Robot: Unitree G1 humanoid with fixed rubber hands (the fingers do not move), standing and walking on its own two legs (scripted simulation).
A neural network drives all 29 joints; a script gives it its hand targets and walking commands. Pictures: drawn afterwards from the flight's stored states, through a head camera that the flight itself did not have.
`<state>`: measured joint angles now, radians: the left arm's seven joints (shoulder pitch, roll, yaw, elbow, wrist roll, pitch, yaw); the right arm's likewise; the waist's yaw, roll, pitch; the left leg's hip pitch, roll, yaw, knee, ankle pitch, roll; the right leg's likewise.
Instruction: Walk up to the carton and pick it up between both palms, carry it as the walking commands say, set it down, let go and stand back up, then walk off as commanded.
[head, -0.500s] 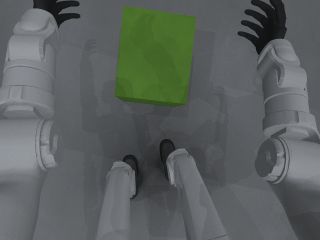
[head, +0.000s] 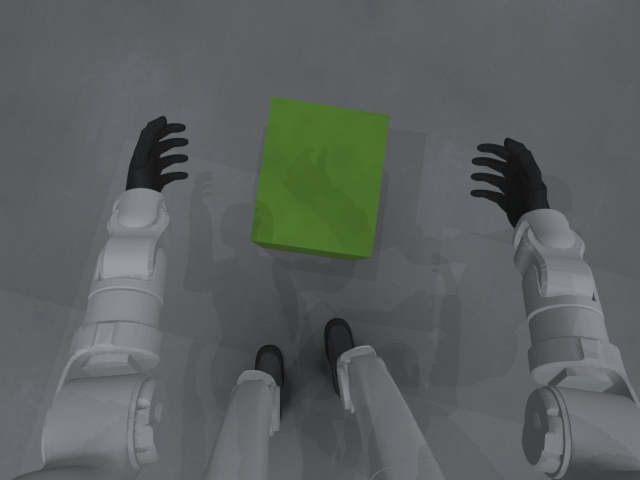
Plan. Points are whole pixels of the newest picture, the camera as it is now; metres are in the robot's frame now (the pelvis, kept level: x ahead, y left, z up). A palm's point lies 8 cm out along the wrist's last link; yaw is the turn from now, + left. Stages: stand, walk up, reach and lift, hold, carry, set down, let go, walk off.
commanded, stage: let go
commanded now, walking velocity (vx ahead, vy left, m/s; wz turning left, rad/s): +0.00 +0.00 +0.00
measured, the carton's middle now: (318, 189) +0.52 -0.08 -0.57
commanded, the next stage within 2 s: stand in 1.12 s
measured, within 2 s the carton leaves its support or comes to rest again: neither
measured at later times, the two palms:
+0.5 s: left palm (57, 363) +0.28 +0.21 -0.02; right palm (568, 367) +0.22 -0.24 -0.01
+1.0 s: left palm out of the picture +0.23 +0.24 +0.01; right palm (555, 387) +0.21 -0.22 +0.01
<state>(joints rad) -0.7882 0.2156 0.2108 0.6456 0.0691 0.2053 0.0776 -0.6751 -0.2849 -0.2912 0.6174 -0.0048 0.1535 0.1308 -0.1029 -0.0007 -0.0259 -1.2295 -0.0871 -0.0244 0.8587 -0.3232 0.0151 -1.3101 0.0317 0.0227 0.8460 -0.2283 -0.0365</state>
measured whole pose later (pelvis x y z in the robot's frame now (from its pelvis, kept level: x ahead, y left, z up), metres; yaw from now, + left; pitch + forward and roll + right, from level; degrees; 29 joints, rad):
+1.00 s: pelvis +0.06 +0.02 +0.07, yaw -2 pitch -4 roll -1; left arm 0.23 0.19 0.04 0.42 0.01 0.11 -0.04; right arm 0.22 -0.22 -0.02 0.39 -0.02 0.18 0.05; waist 0.00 0.02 0.09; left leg -0.06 -0.06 -0.03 0.47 -0.34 0.05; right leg -0.14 0.04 0.04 0.47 -0.26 -0.01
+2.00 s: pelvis +0.07 -0.01 +0.08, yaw +0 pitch -2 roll +0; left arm 0.14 0.35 0.03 0.94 0.03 0.00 0.02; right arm 0.18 -0.38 0.00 0.88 -0.03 -0.01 -0.03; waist 0.01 0.03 0.01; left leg -0.05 -0.03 -0.07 0.37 -0.29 0.01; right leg -0.13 0.06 -0.01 0.39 -0.23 -0.05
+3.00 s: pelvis +0.05 +0.00 +0.08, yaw +0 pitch -2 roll +0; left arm 0.10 0.38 0.01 1.06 0.01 -0.02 0.01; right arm 0.14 -0.40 0.00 1.02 -0.01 -0.02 -0.02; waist 0.01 0.02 0.02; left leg -0.04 -0.04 -0.07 0.30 -0.22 0.01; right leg -0.12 0.05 0.00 0.32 -0.16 -0.04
